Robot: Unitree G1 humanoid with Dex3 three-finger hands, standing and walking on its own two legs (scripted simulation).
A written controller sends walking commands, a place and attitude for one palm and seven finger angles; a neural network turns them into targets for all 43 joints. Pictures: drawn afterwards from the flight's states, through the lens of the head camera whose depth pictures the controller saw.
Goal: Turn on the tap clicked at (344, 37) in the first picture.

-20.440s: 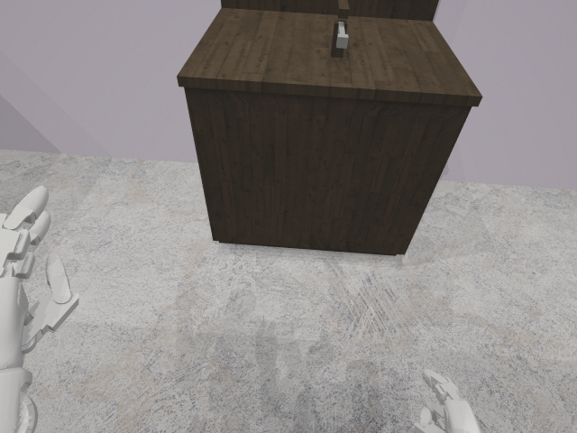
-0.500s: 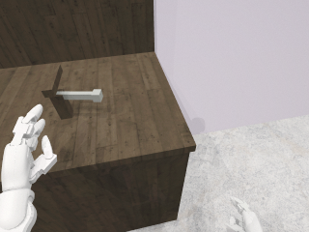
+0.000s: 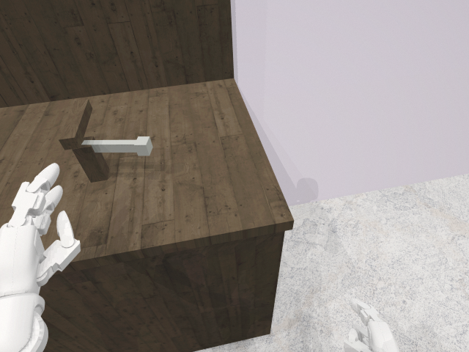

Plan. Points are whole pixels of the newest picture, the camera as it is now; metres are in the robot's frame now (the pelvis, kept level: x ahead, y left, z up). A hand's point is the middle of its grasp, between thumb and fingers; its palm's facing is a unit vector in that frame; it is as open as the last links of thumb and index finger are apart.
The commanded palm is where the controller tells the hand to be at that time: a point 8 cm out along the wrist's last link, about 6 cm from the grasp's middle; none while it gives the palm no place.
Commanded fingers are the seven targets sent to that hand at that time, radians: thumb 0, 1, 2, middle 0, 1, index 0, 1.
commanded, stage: step back with the hand held close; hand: left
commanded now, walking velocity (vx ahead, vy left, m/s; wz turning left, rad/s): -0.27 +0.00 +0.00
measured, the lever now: (143, 146) +0.45 +0.24 +0.12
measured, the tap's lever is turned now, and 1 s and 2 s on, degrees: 77 77 77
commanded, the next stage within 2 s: stop stepping back and stand still in 1.18 s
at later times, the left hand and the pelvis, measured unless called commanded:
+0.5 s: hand (46, 293) +0.14 +0.25 +0.14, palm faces +0.38 -0.81 -0.45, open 7.4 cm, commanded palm +0.09 +0.29 +0.17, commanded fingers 0.00 0.90 0.90 -0.20 -0.30 -0.20 -0.30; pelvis -0.07 +0.01 -0.01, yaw +0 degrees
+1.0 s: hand out of the picture +0.06 +0.26 +0.14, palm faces +0.38 -0.83 -0.41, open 7.4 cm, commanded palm +0.00 +0.31 +0.17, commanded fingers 0.00 0.90 0.90 -0.20 -0.30 -0.20 -0.30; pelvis -0.14 +0.02 -0.02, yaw +4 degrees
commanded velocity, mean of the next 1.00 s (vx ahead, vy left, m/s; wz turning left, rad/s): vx -0.31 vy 0.00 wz -0.02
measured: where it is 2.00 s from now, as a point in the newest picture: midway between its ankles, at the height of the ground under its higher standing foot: outside the picture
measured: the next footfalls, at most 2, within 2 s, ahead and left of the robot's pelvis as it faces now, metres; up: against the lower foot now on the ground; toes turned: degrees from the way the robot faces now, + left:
right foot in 0.70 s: -0.04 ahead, -0.09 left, +0.00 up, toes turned +6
left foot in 0.96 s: -0.07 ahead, +0.13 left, +0.00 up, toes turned +3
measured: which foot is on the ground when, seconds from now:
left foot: down 0.00-0.80, up 0.82-0.94, down 0.96-1.00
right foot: down 0.00-0.62, up 0.64-0.68, down 0.70-1.00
